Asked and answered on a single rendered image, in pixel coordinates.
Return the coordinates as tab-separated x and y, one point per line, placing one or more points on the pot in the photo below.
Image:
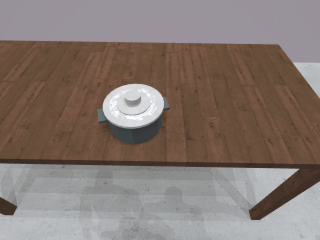
135	135

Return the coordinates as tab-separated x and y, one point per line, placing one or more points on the knob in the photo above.
132	97

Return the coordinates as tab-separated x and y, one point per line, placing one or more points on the lid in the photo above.
123	115

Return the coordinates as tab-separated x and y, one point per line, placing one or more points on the table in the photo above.
231	106

